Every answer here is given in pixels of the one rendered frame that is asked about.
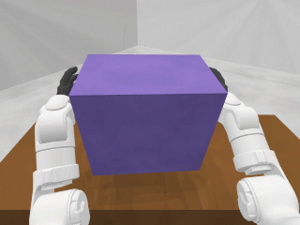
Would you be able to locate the carton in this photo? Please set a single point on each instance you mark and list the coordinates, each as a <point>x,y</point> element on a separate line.
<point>146,113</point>

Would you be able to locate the robot right upper arm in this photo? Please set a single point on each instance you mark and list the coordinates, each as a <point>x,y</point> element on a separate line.
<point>267,200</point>

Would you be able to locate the left robot hand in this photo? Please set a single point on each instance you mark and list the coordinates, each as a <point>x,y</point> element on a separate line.
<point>67,81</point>

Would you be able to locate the right robot forearm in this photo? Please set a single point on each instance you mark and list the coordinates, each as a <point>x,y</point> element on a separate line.
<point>252,154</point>

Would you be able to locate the right robot hand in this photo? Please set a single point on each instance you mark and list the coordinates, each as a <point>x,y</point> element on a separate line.
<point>219,77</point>

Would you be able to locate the robot left upper arm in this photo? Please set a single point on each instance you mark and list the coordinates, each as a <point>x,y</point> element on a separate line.
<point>67,207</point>

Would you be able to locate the left robot forearm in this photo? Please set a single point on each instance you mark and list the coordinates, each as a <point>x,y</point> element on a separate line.
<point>54,146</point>

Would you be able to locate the pedestal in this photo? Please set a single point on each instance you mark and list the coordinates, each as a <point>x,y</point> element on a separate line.
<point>207,196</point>

